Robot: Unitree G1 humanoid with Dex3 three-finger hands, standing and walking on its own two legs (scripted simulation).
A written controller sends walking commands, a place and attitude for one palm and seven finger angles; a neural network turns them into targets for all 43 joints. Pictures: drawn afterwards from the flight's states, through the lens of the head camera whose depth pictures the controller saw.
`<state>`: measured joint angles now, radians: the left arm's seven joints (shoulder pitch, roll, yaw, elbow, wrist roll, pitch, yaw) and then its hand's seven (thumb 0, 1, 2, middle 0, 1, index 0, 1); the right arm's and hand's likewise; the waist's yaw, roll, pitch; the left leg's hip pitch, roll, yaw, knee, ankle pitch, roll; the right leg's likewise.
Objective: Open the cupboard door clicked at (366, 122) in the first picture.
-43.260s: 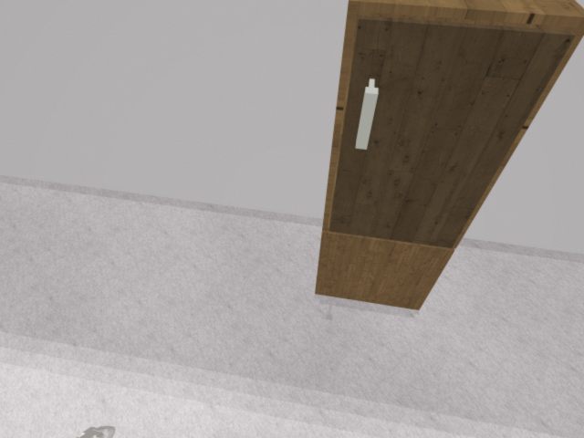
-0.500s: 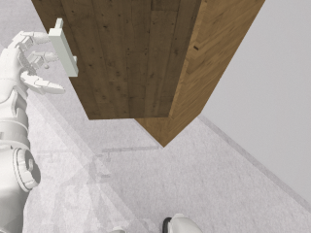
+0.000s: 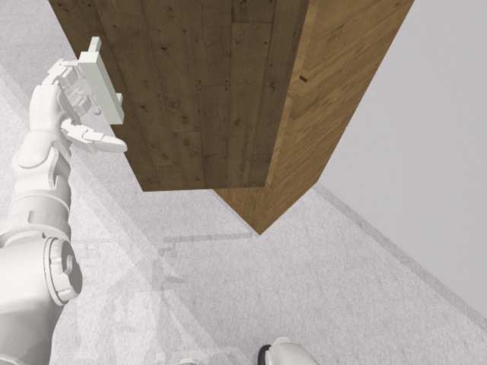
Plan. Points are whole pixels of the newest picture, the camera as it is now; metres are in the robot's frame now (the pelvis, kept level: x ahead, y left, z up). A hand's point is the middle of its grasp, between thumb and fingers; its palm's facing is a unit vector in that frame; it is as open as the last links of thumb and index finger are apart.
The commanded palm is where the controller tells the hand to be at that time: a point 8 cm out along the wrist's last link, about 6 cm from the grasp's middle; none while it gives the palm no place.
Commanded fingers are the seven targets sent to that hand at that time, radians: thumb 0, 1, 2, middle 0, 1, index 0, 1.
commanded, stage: slide the fingers in behind the handle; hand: left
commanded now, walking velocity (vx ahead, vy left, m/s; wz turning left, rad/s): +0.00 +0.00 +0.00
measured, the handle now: (106, 82) +0.56 +0.20 +0.11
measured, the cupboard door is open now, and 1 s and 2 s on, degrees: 50 50 71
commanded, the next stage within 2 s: close the thumb around the handle in 0.58 s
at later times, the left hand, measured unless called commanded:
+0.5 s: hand (110, 106) +0.50 +0.18 +0.11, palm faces +0.00 -1.00 +0.00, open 14.0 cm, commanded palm +0.47 +0.23 +0.11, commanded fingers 0.00 -0.50 0.30 -0.30 -1.20 -0.30 -1.20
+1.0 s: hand (116, 108) +0.50 +0.17 +0.11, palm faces +0.00 -1.00 -0.02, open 11.1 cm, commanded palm +0.47 +0.22 +0.11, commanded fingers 0.00 0.45 0.71 -0.37 -1.30 -0.37 -1.30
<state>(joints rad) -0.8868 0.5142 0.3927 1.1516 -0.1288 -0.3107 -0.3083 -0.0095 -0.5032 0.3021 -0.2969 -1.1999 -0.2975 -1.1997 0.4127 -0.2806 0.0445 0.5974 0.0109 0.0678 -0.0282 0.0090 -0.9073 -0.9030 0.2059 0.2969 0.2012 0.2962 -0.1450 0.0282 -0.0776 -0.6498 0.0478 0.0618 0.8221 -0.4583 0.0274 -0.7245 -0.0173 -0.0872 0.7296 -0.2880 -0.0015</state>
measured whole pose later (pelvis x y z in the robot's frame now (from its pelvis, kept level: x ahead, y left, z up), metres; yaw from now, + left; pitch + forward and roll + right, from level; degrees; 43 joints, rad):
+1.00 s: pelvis +0.00 +0.00 +0.00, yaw +0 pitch +17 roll -2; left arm -0.92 0.47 0.36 1.17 -0.11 -0.33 -0.24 -0.01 -0.06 0.49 -0.32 -1.25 -0.33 -1.25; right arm 0.41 -0.28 0.03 0.62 0.00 0.04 -0.02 0.01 -0.91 -0.90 0.21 0.30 0.20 0.30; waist -0.15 0.04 -0.08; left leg -0.65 0.04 0.06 0.81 -0.45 0.02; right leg -0.74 -0.02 -0.08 0.74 -0.29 -0.01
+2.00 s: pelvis +0.01 +0.00 +0.02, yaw -2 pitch +10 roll -1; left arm -0.29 0.15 0.22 0.43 -0.20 -0.21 -0.03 0.02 0.66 0.72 -0.33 -1.33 -0.32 -1.29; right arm 0.34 -0.25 0.00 0.56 0.03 0.02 0.02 0.01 -0.91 -0.90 0.20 0.30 0.20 0.30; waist -0.05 0.05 -0.11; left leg -0.43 0.04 0.11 0.68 -0.42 0.02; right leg -0.55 -0.01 -0.04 0.64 -0.27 0.00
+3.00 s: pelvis -0.01 -0.04 +0.02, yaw +3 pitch +1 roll +0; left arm -0.04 -0.11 -0.22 0.08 0.04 0.00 0.56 0.01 0.24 0.62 -0.34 -1.28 -0.35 -1.28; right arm 0.15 -0.19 0.02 0.60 -0.04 0.07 -0.02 0.02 -0.91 -0.90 0.20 0.30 0.20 0.30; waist 0.02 0.05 -0.04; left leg -0.29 0.03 0.01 0.64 -0.37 -0.02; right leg -0.38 -0.02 -0.13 0.64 -0.28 -0.05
